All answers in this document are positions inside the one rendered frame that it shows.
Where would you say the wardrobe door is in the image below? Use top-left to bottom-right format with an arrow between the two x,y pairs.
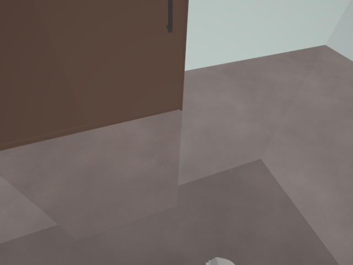
0,0 -> 87,144
34,0 -> 185,127

